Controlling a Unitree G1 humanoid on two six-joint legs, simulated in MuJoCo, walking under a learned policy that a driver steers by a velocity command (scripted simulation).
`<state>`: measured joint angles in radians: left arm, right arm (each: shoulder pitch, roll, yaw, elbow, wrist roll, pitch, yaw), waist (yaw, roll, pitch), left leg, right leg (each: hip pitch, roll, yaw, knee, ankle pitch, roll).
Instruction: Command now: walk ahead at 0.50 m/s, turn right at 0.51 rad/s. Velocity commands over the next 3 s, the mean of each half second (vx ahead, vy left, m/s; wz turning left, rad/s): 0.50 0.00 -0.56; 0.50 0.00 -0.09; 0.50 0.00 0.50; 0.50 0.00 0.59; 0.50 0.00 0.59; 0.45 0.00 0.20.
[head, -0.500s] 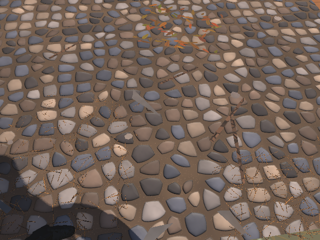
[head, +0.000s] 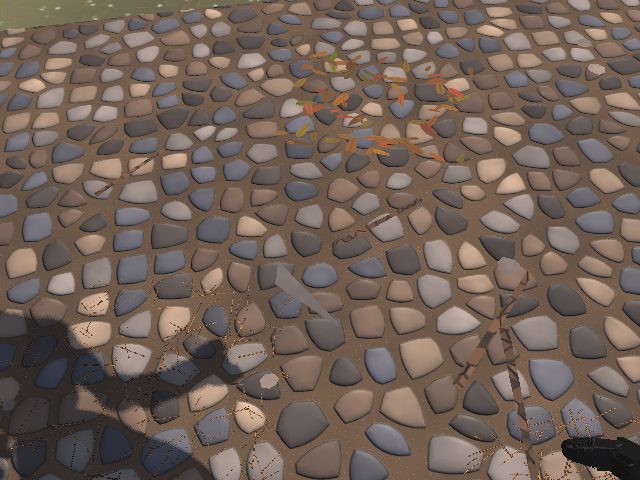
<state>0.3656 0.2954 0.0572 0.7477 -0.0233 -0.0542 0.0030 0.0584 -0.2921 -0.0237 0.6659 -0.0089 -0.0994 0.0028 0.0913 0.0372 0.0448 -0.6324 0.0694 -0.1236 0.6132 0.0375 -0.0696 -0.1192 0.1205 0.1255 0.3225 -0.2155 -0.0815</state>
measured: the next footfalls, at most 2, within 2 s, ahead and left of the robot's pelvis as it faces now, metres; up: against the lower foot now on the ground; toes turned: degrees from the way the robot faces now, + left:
left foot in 0.12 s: +0.25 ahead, +0.15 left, +0.00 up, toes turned -9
right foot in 0.62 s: +0.45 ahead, -0.19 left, +0.00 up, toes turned -25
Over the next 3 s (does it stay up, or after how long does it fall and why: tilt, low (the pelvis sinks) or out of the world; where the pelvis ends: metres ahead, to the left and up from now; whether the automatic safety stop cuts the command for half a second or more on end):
stays up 1.55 0.04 0.00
